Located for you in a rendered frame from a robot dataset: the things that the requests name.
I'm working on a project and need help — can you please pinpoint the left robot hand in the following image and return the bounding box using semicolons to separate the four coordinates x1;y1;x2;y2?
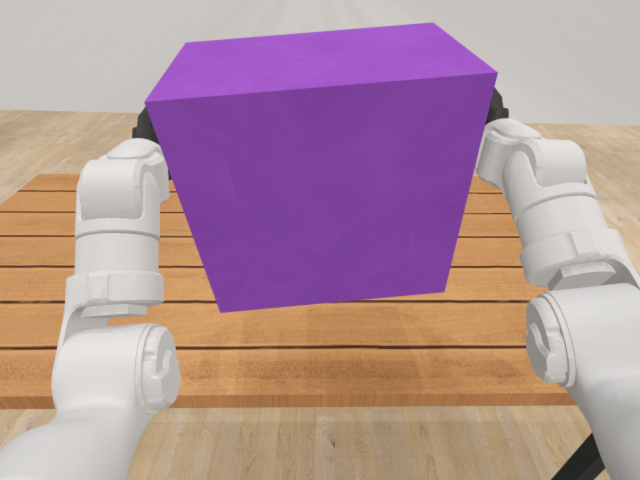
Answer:
132;106;172;180

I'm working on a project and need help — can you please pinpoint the robot right upper arm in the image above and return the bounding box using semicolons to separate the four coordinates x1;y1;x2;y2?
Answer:
526;283;640;480

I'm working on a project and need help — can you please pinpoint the robot left upper arm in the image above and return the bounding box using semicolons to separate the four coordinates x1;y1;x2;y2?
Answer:
0;323;181;480

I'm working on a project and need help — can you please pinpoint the robot left forearm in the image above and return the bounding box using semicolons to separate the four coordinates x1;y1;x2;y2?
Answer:
51;138;170;410

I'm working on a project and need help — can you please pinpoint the right robot hand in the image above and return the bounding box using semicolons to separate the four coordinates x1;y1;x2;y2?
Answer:
485;87;509;125

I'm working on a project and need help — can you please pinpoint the robot right forearm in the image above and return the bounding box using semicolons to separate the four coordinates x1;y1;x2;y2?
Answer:
475;118;640;291

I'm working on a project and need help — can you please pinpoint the carton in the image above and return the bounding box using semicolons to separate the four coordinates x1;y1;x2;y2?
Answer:
144;22;498;313

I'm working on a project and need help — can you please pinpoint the table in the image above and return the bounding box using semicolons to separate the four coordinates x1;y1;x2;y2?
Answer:
0;174;605;480

